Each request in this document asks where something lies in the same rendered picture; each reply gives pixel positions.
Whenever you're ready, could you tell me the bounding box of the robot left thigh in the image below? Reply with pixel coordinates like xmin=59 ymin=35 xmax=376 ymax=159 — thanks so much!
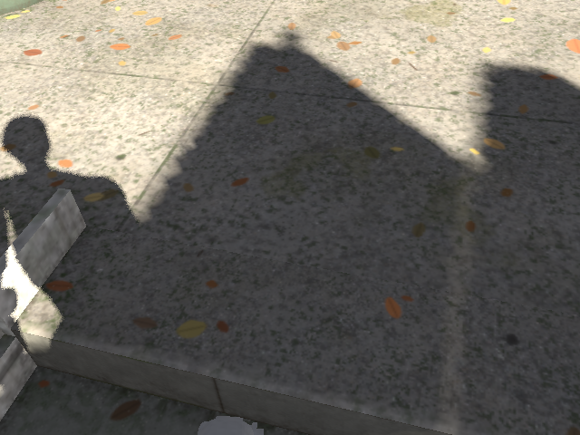
xmin=199 ymin=416 xmax=264 ymax=435

